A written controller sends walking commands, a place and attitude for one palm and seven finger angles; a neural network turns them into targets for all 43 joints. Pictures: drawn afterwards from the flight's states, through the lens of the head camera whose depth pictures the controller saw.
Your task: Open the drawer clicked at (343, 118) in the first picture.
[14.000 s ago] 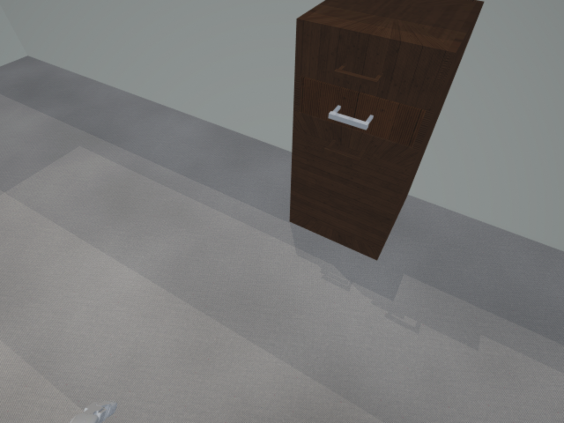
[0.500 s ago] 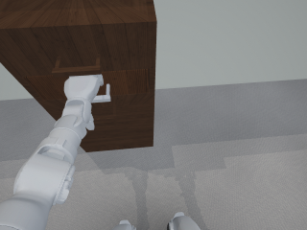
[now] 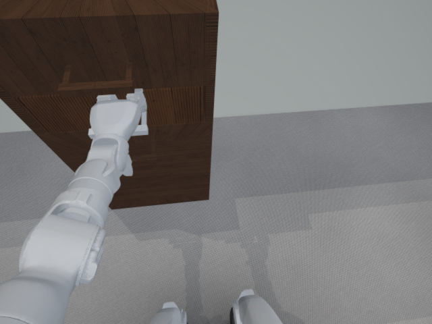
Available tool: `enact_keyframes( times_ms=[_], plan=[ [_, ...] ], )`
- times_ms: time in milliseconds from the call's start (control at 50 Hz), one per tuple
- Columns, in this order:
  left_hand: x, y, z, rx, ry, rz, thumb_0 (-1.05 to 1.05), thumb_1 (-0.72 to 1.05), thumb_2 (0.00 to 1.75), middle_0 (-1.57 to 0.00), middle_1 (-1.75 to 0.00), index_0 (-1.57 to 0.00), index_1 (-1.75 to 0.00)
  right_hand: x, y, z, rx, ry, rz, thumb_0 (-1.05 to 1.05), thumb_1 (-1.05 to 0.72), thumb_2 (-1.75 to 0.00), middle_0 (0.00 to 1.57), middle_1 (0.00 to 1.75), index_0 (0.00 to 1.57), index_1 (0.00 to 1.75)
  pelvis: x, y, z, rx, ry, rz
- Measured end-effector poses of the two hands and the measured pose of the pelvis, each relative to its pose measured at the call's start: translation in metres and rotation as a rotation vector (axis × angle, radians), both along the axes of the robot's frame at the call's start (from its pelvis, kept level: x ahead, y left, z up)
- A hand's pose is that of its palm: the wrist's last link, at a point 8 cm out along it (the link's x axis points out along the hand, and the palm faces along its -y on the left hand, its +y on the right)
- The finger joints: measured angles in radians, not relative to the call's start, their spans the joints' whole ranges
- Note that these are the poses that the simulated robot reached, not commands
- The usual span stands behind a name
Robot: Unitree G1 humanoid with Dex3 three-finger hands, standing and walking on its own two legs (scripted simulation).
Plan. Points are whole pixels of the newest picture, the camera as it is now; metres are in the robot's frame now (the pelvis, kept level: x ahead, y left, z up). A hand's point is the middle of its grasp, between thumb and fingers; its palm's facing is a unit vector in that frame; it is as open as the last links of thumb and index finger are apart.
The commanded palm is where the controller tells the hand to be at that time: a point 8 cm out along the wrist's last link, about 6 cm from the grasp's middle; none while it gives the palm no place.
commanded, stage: lower the fingers behind the handle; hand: left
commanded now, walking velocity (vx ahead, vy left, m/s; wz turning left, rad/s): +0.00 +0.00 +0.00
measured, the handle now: (119, 123) +0.55 +0.17 -0.04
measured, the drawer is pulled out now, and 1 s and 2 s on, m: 0.00 0.00 0.00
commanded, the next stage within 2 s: close the thumb around the handle in 1.16 s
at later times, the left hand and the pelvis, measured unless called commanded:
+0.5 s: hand (122, 144) +0.50 +0.16 -0.05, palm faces -0.04 +0.01 -1.00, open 13.7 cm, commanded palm +0.48 +0.15 +0.00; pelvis -0.01 -0.01 -0.02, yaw +0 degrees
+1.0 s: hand (123, 148) +0.50 +0.17 -0.07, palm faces -0.05 -0.01 -1.00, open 13.8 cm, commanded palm +0.48 +0.16 -0.02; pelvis -0.02 -0.01 -0.04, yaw +0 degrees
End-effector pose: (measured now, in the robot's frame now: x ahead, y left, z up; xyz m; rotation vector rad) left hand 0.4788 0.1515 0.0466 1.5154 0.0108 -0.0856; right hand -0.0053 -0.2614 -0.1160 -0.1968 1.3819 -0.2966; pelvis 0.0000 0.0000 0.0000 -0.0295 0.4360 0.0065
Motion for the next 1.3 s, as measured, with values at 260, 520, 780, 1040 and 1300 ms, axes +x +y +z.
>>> enact_keyframes(
  times_ms=[260,520,780,1040,1300],
  plan=[
    [-0.006,0.016,-0.037,0.071,0.039,0.138,0.00,-0.48,0.30,-0.31,-1.20,-0.31,-1.20,-0.011,0.002,-0.019,0.038,0.040,-0.012,0.00,-0.90,-0.90,0.20,0.30,0.20,0.30,-0.008,0.001,-0.012,0.006,0.037,-0.018],
    [-0.001,0.011,-0.041,0.064,-0.018,0.080,0.00,-0.48,0.30,-0.31,-1.20,-0.33,-1.21,-0.015,-0.009,-0.025,0.004,0.039,0.014,0.00,-0.90,-0.90,0.20,0.30,0.20,0.30,-0.011,-0.006,-0.025,-0.001,0.062,0.001],
    [-0.002,0.008,-0.057,0.062,0.003,0.102,0.00,-0.48,0.30,-0.32,-1.20,-0.31,-1.21,-0.019,-0.011,-0.037,0.014,0.039,0.010,0.00,-0.90,-0.90,0.20,0.30,0.20,0.30,-0.017,-0.009,-0.035,0.004,0.082,-0.009],
    [-0.001,0.018,-0.059,0.055,-0.007,0.120,0.00,-0.48,0.30,-0.31,-1.20,-0.31,-1.20,-0.020,-0.010,-0.043,0.015,0.032,0.015,0.00,-0.90,-0.90,0.20,0.30,0.20,0.30,-0.021,-0.008,-0.040,0.002,0.090,-0.008],
    [0.001,0.017,-0.059,0.030,-0.002,0.088,0.00,-0.48,0.30,-0.31,-1.20,-0.31,-1.20,-0.022,-0.007,-0.037,-0.002,0.039,0.015,0.00,-0.90,-0.90,0.20,0.30,0.20,0.30,-0.019,-0.004,-0.040,-0.007,0.091,-0.003]
  ],
)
